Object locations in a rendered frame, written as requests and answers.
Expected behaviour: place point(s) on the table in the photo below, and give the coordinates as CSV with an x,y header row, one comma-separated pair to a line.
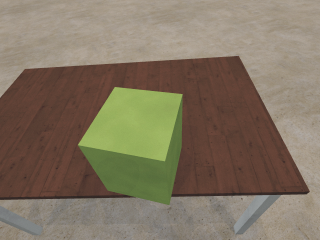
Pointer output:
x,y
230,145

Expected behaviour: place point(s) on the carton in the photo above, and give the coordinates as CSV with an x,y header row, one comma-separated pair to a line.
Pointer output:
x,y
134,143

